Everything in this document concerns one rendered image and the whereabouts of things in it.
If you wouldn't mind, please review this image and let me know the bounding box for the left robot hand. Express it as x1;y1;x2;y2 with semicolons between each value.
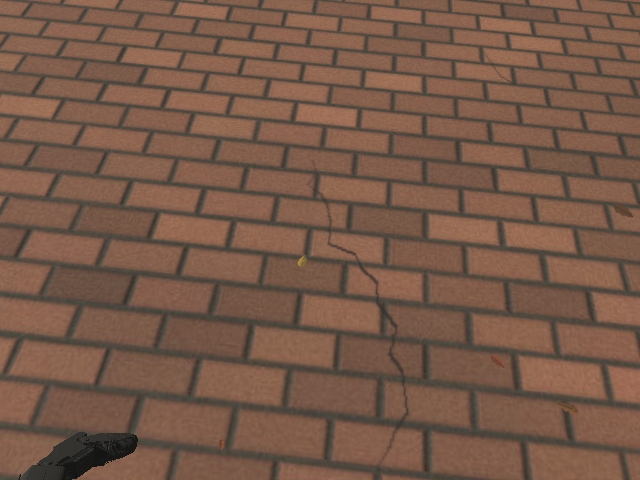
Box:
18;432;138;480

